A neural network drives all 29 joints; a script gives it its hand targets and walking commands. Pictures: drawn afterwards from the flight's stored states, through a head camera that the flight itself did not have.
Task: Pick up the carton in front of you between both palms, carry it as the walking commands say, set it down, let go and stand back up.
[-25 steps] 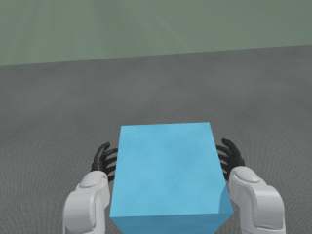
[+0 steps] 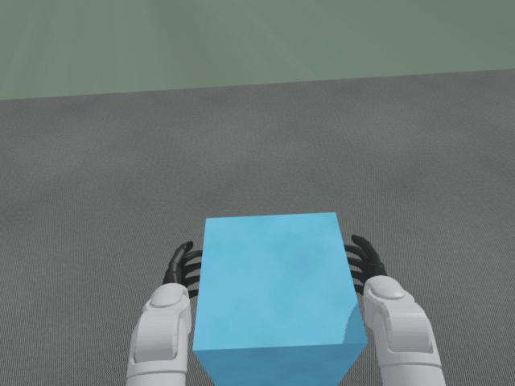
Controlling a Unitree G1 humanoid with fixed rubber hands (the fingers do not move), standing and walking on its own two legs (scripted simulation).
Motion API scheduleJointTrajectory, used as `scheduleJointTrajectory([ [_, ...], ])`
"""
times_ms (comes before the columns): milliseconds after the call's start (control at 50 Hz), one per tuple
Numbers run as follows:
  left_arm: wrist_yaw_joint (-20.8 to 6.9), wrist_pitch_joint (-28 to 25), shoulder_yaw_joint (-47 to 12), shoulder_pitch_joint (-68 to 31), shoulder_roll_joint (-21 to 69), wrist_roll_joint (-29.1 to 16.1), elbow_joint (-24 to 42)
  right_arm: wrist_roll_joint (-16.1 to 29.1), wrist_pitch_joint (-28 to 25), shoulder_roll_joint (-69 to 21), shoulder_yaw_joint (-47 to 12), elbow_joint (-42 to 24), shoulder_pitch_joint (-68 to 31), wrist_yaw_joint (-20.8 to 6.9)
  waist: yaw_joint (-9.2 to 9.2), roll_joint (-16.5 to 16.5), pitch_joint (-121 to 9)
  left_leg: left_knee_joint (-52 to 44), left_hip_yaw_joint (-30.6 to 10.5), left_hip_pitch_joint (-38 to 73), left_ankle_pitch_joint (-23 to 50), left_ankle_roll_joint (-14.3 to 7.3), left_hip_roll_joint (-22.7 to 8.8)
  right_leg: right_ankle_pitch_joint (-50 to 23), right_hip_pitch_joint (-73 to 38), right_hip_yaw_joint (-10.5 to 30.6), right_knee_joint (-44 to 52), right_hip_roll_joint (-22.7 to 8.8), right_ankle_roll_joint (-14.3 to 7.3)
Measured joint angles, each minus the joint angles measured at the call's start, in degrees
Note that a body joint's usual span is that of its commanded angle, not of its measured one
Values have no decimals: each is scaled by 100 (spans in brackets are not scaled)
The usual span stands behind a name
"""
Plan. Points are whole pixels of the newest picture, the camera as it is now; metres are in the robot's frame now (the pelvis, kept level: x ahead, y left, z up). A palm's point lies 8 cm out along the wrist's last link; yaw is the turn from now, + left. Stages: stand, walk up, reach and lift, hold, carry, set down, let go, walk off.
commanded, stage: carry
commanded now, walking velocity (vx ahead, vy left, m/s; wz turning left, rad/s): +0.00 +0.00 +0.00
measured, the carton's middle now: (274, 306) +0.27 +0.00 -0.04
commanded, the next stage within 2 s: hold in 1.34 s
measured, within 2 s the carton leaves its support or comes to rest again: neither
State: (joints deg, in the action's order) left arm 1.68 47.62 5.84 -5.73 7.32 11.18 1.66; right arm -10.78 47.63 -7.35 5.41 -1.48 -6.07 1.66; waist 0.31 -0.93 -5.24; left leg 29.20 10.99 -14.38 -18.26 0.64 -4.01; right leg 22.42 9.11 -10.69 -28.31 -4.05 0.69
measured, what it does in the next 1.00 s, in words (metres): shifts its weight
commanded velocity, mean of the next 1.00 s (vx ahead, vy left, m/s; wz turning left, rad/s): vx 0.00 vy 0.00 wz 0.00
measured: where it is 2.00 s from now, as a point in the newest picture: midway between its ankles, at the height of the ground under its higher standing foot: outside the picture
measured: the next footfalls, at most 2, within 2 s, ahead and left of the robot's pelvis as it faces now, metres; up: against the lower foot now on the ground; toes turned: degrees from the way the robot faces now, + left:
none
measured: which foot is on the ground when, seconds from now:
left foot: down 0.00-1.00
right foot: down 0.00-1.00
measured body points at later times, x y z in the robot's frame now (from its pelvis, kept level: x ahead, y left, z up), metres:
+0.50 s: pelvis -0.05 +0.00 +0.00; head -0.07 +0.00 +0.45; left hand +0.24 +0.15 +0.03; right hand +0.25 -0.15 +0.03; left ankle -0.04 +0.12 -0.73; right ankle -0.09 -0.10 -0.73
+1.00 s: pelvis -0.08 -0.01 +0.00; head -0.10 -0.01 +0.45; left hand +0.22 +0.15 +0.03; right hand +0.22 -0.16 +0.03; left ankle -0.04 +0.12 -0.73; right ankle -0.09 -0.10 -0.73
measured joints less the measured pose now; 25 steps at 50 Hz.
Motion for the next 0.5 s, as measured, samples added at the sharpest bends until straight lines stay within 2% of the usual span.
scheduleJointTrajectory([
  [120,-27,-701,204,-317,28,160,-991,-162,-720,-22,261,936,-248,-50,-26,39,69,187,-22,-99,1,-12,-51,8,58,-23,-114,18,-52],
  [220,-26,-1066,348,-492,52,182,-1311,-191,-1083,-42,393,1241,-410,-45,-48,53,164,193,-34,-126,105,-28,-68,-78,88,-42,-142,27,-75],
  [280,-23,-1070,375,-523,58,154,-1222,-169,-1078,-51,399,1167,-463,-38,-51,59,182,168,-40,-153,180,-37,-72,-136,123,-53,-142,30,-88],
  [380,-18,-782,333,-467,50,109,-911,-136,-801,-49,322,909,-445,-33,-39,65,115,117,-47,-186,285,-45,-75,-216,169,-66,-129,34,-107],
  [500,-52,-586,365,-515,58,188,-1049,-221,-605,-57,363,1038,-486,-74,-28,78,5,58,-67,-215,395,-52,-74,-296,205,-89,-107,38,-127],
])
